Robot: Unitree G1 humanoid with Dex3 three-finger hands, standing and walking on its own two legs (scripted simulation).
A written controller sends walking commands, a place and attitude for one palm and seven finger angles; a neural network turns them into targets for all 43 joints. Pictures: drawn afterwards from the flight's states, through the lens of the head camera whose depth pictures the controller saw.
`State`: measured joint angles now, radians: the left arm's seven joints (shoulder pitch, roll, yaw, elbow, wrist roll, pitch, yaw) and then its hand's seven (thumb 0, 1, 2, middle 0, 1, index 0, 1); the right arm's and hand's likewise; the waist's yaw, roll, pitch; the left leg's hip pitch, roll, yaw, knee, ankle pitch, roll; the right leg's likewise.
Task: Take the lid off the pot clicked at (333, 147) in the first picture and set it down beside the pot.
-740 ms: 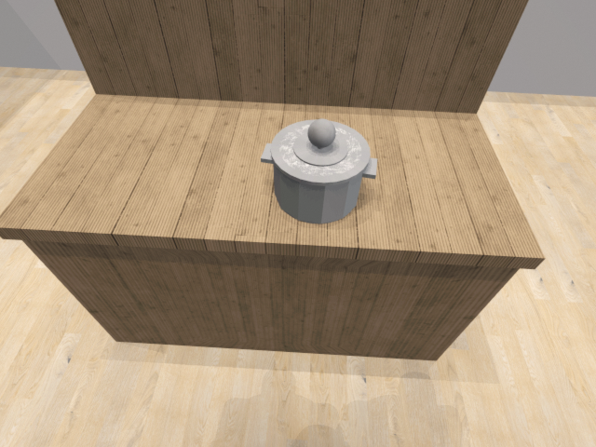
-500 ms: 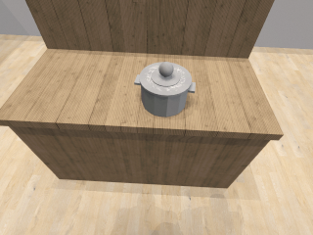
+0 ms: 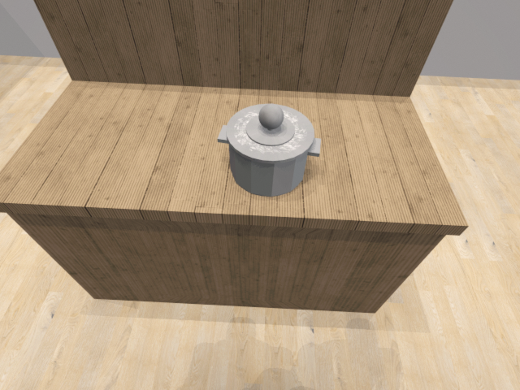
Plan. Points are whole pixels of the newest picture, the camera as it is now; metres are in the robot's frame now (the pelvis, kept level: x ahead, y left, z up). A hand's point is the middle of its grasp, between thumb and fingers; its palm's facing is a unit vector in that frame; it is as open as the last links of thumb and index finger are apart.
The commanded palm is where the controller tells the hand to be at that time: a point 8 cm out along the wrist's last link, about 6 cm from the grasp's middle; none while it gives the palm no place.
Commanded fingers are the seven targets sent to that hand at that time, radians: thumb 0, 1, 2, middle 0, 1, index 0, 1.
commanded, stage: take the last steps up to it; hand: left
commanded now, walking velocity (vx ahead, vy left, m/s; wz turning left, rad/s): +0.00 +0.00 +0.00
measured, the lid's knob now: (271, 116) +0.64 +0.02 +0.05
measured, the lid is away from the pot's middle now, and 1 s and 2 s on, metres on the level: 0.00 0.00 0.00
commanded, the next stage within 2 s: come to a stop and stand still in 0.44 s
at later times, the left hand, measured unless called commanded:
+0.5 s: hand out of the picture +0.03 +0.13 -0.18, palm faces +0.08 -0.98 -0.18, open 7.4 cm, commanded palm none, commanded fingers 0.00 0.90 0.90 -0.20 -0.30 -0.20 -0.30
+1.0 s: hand (187, 367) +0.18 +0.14 -0.17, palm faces -0.01 -0.95 -0.30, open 7.3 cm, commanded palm none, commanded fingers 0.00 0.90 0.90 -0.20 -0.30 -0.20 -0.30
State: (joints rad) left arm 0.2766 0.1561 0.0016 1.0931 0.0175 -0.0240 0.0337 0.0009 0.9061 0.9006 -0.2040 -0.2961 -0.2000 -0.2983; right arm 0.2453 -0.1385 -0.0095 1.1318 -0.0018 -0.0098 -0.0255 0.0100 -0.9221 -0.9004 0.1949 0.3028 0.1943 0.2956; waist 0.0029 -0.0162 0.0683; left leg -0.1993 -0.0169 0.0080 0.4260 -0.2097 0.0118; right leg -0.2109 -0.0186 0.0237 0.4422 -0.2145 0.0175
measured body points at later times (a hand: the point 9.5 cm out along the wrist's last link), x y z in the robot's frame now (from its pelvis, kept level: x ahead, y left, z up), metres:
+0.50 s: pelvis +0.07 -0.03 -0.01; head +0.10 -0.02 +0.44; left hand +0.03 +0.19 -0.17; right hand +0.08 -0.26 -0.16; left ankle +0.04 +0.09 -0.71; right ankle +0.01 -0.13 -0.74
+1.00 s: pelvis +0.11 -0.07 -0.01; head +0.14 -0.07 +0.44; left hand +0.18 +0.19 -0.15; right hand +0.16 -0.30 -0.17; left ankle +0.11 +0.07 -0.74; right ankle +0.11 -0.19 -0.74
